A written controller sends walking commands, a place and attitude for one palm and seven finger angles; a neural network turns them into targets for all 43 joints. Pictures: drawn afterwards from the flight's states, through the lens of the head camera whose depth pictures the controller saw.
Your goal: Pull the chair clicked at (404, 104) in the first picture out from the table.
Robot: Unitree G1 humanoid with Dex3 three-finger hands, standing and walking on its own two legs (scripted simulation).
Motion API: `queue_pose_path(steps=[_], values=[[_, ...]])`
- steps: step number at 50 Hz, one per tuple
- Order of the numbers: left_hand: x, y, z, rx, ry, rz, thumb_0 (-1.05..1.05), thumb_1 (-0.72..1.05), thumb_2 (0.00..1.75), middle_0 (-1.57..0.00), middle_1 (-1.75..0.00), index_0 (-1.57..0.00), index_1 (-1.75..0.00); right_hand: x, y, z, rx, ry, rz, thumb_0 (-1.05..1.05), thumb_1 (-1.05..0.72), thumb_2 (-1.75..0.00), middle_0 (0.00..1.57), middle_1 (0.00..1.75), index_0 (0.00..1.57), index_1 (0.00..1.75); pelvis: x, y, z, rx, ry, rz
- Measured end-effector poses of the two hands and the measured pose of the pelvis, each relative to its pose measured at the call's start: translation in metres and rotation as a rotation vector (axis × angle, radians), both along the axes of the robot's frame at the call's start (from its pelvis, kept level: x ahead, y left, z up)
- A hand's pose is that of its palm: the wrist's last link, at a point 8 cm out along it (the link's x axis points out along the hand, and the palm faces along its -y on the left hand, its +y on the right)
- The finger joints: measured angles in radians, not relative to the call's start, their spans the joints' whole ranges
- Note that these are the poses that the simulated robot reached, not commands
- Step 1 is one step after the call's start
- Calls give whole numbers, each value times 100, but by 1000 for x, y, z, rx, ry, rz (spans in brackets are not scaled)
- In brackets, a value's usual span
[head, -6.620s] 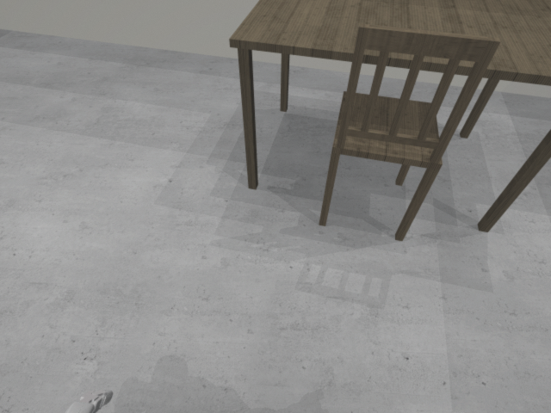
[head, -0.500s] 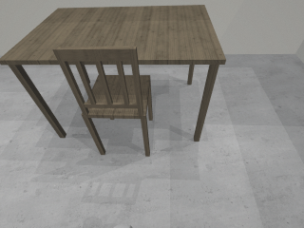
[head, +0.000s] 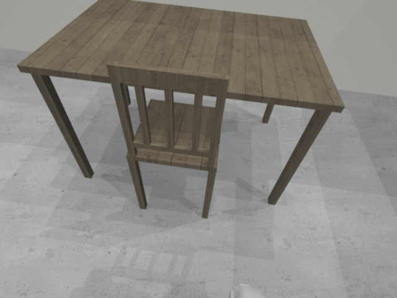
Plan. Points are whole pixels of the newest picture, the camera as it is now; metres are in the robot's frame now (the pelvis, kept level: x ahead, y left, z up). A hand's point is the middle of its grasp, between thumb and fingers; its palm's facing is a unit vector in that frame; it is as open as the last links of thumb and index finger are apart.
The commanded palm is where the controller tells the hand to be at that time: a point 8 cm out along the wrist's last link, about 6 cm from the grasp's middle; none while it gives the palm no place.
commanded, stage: take the last steps up to it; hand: left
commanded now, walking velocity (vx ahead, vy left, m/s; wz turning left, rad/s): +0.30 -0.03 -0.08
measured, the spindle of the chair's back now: (170, 119) +0.67 +0.15 -0.09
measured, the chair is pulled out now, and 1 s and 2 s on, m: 0.00 0.00 0.00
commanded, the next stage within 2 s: come to a stop and stand still in 0.32 s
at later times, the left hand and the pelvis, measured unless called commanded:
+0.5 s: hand (146, 252) +0.25 +0.15 -0.17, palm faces +0.01 -0.97 -0.23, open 7.2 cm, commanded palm none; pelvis +0.19 -0.04 -0.01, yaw -1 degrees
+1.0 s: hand (138, 264) +0.23 +0.16 -0.19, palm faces -0.03 -0.96 -0.29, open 7.3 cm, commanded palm none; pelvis +0.19 -0.04 -0.03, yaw -5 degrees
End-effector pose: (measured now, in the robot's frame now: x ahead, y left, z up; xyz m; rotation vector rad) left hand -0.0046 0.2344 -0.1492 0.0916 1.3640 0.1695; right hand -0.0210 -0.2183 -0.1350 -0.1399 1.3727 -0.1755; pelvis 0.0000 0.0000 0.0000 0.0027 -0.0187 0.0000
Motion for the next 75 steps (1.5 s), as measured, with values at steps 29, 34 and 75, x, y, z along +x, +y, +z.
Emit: queue_pose_path(steps=[29, 34, 75], values=[[246, -36, 10, 68, -63, -75, -1, 93, 90, -20, -30, -20, -30, 261, -44, -17, 6, -104, -22, 0, -94, -90, 20, 30, 20, 30, 204, -31, -5, -8, 18, -39], [245, -28, -4, 37, -19, -37, 0, 92, 90, -20, -30, -21, -30, 306, -33, -16, -14, -158, 7, 0, -93, -90, 20, 30, 20, 30, 222, -17, -12, -25, -2, -44], [182, -70, 1, 57, -67, -132, 0, 91, 90, -20, -30, -21, -30, 141, -66, -23, 38, -19, -62, 0, -91, -90, 20, 30, 20, 30, 145, -66, -13, 4, -15, -53]])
